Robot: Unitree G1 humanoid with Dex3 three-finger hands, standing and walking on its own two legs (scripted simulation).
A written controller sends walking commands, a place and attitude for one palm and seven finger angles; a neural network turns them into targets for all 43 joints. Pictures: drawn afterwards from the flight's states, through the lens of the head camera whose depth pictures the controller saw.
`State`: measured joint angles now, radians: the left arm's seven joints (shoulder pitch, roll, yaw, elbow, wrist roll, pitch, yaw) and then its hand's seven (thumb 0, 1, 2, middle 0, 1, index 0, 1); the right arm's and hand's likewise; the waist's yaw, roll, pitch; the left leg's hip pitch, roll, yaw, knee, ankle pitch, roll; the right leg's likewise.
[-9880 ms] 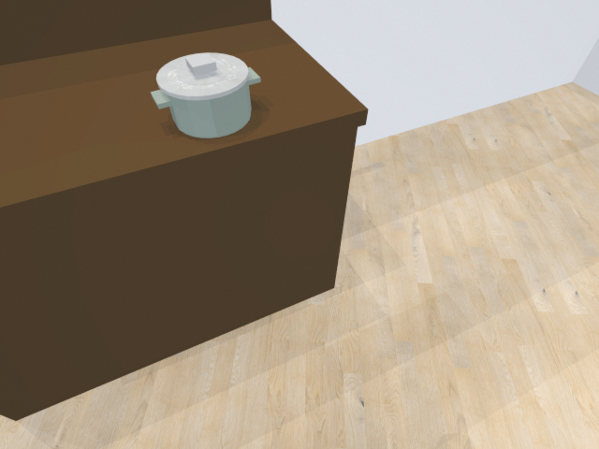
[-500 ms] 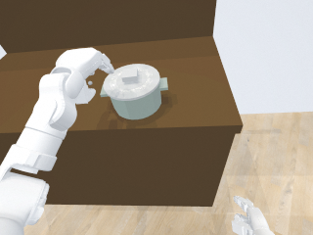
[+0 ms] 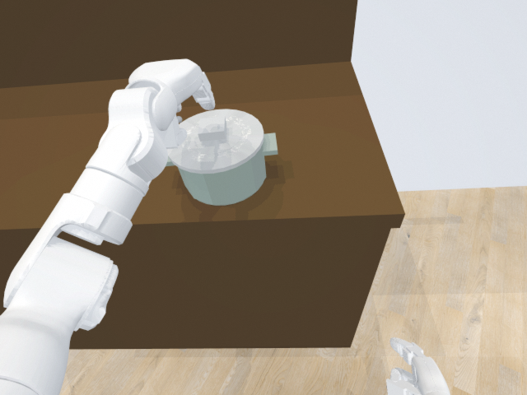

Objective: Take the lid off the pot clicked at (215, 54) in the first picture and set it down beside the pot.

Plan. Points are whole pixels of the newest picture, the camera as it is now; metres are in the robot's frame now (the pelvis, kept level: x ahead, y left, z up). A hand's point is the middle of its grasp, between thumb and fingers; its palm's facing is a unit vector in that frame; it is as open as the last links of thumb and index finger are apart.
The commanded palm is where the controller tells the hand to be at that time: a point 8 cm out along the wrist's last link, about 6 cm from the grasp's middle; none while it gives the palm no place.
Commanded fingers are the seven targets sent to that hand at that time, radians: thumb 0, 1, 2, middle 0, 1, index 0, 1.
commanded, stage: move the open hand above the knob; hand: left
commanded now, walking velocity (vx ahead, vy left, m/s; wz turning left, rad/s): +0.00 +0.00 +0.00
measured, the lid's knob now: (212, 128) +0.51 +0.12 +0.15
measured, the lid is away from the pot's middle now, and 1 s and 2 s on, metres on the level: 0.00 0.00 0.00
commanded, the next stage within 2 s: lower the open fingers around the knob in 1.78 s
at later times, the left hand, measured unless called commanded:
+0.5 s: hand (212, 91) +0.50 +0.10 +0.23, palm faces -0.19 -0.04 -0.98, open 9.7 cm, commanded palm +0.46 +0.12 +0.29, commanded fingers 0.00 -0.36 1.71 -0.90 -0.08 -0.90 -0.08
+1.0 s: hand (201, 98) +0.49 +0.12 +0.23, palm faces -0.21 -0.04 -0.98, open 9.7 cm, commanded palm +0.46 +0.12 +0.29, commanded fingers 0.00 -0.36 1.71 -0.90 -0.08 -0.90 -0.08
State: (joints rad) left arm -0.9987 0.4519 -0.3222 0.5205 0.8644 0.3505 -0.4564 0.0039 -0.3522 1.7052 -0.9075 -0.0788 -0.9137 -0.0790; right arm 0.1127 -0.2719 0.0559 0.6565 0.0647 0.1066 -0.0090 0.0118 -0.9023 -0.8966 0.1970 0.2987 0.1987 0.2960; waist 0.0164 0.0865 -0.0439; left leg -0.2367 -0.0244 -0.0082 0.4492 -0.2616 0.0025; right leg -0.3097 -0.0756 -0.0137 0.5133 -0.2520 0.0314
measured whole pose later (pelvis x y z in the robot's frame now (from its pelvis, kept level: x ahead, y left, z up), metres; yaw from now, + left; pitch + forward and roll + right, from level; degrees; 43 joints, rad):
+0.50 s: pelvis +0.01 +0.01 +0.00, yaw -2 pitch +6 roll +1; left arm -1.24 0.37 -0.28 0.88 0.91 0.32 -0.41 0.00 -0.35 1.71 -0.91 -0.08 -0.91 -0.08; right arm 0.22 -0.28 0.04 0.72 0.05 0.09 -0.01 0.01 -0.90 -0.90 0.20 0.30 0.20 0.30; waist -0.04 0.08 -0.07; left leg -0.25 -0.02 0.03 0.38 -0.24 0.01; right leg -0.34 -0.07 0.03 0.46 -0.23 0.04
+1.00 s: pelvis +0.01 +0.01 +0.00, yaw -1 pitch +6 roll +1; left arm -1.23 0.36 -0.33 0.87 0.89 0.34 -0.43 0.00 -0.35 1.71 -0.91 -0.08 -0.91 -0.08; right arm 0.15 -0.27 0.05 0.70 0.06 0.10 -0.02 0.01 -0.90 -0.90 0.20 0.30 0.20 0.30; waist -0.01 0.07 -0.07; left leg -0.24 -0.03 0.02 0.39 -0.25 0.01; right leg -0.33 -0.08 0.01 0.46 -0.23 0.04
